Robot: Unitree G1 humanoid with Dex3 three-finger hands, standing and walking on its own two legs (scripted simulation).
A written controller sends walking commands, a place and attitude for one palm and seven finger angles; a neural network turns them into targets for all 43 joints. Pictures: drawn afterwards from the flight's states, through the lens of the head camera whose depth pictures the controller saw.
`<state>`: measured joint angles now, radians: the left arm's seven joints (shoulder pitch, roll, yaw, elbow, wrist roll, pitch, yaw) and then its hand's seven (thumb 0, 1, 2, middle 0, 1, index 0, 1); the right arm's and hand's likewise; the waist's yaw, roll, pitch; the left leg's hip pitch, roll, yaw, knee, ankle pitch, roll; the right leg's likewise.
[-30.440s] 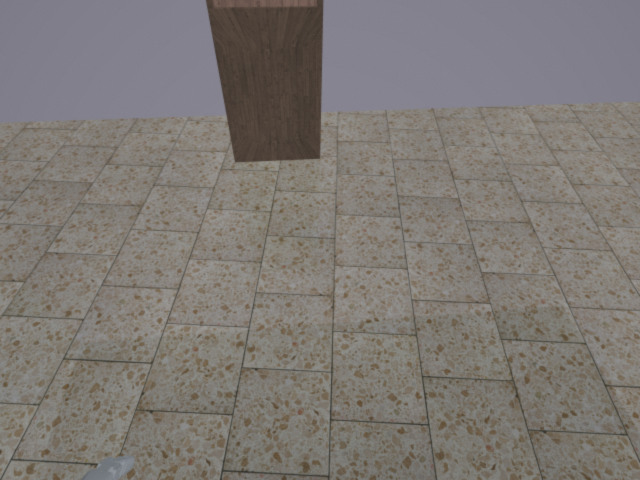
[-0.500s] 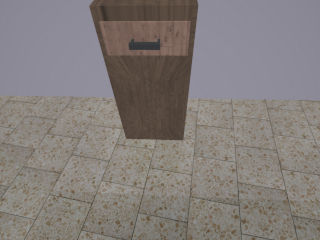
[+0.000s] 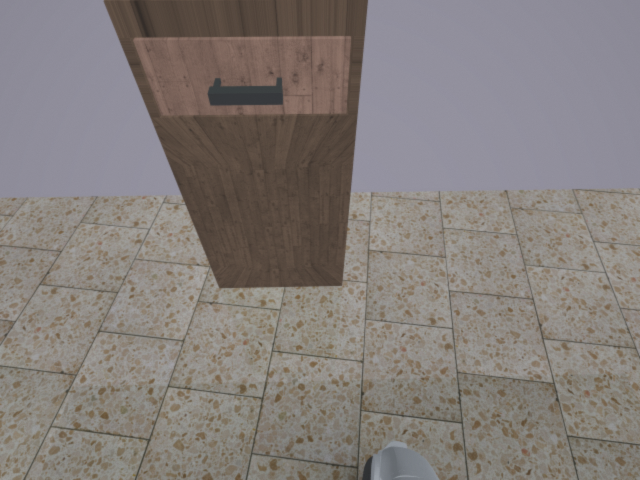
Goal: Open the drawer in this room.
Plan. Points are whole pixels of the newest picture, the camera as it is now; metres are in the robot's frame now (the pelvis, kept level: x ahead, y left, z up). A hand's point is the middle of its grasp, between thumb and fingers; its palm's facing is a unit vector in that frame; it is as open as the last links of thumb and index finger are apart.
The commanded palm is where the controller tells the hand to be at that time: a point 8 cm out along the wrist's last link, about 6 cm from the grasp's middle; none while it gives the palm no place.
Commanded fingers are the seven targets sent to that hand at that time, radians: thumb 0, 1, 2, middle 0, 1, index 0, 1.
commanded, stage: take the last steps up to it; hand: left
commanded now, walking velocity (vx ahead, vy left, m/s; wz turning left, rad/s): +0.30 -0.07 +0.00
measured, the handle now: (247, 89) +0.78 +0.16 +0.05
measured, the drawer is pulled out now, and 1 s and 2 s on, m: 0.00 0.00 0.00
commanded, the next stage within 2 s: come to a stop and stand still in 0.48 s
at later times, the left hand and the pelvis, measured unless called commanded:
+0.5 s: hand (233, 468) +0.16 +0.13 -0.17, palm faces +0.11 -0.99 -0.13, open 7.3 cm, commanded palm none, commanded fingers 0.00 0.90 0.90 -0.20 -0.30 -0.20 -0.30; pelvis +0.18 -0.03 +0.01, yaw +2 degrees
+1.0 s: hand (253, 361) +0.31 +0.12 -0.15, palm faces +0.04 -0.96 -0.28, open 7.4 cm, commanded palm none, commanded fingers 0.00 0.90 0.90 -0.20 -0.30 -0.20 -0.30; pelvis +0.25 -0.07 +0.00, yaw +2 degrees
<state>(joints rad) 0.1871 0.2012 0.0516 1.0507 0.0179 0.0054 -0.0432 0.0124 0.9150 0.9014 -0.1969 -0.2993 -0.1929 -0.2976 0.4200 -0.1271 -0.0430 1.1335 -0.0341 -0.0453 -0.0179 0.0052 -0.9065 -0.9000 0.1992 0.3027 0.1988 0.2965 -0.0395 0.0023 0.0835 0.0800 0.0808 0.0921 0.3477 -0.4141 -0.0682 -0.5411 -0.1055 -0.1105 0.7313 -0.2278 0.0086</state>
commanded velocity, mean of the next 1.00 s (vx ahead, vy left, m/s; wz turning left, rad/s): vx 0.03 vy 0.01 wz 0.03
